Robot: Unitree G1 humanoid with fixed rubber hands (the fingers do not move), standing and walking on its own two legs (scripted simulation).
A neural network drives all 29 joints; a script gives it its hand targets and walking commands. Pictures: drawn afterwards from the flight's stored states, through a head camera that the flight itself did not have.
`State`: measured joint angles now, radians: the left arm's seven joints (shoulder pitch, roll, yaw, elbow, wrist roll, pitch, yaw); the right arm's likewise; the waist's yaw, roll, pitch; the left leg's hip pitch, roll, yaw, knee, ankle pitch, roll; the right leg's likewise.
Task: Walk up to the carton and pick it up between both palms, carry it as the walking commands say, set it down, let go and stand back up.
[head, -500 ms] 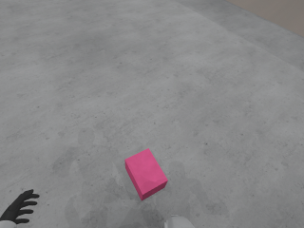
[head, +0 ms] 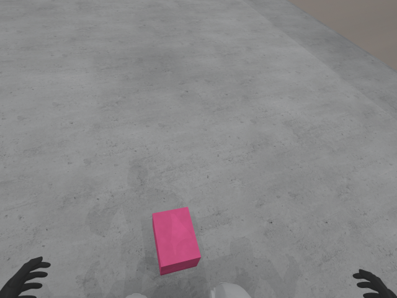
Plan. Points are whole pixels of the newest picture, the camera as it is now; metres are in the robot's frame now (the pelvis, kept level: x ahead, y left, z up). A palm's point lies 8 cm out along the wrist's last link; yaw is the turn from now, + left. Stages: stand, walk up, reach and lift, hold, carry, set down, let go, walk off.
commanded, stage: walk up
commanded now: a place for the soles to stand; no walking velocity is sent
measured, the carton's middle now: (174, 240) +0.47 +0.01 -0.67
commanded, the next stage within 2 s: none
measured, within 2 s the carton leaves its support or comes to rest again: neither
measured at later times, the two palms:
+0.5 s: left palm out of the picture +0.07 +0.26 -0.04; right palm (358, 249) +0.24 -0.38 -0.04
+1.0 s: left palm out of the picture +0.04 +0.27 -0.06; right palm (360, 257) +0.22 -0.38 -0.05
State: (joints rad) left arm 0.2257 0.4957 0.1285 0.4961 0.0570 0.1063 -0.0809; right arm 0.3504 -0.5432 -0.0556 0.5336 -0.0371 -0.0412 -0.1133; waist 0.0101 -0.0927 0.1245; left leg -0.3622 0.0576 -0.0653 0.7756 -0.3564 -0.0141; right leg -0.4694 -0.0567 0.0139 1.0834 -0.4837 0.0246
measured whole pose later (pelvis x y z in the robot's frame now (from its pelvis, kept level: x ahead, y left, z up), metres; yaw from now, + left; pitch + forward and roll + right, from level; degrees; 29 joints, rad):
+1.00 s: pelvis +0.02 -0.09 +0.03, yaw +16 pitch -3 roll -1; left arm 0.12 0.47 0.05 0.87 -0.01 0.02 -0.02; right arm 0.13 -0.46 -0.02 0.91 0.01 0.01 -0.01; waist 0.01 -0.01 0.10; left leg -0.26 -0.04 -0.16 0.56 -0.25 -0.01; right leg -0.15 -0.09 -0.23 0.49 -0.28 0.02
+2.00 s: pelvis +0.04 -0.08 +0.03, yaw +19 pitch -3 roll -1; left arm 0.12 0.45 0.07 0.92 -0.01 0.02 -0.02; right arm 0.10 -0.42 -0.02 0.95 0.00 0.01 -0.03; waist 0.02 -0.02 0.09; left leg -0.23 -0.07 -0.19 0.52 -0.24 -0.01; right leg -0.11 -0.07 -0.17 0.47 -0.31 0.02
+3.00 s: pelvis +0.05 -0.09 +0.03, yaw +21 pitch -3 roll -1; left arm 0.15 0.44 0.07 0.91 -0.01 0.02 -0.01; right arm 0.10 -0.42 -0.02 0.95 0.00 0.01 -0.04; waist 0.04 -0.02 0.09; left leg -0.22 -0.07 -0.19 0.54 -0.26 -0.01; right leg -0.09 -0.07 -0.16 0.49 -0.34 0.02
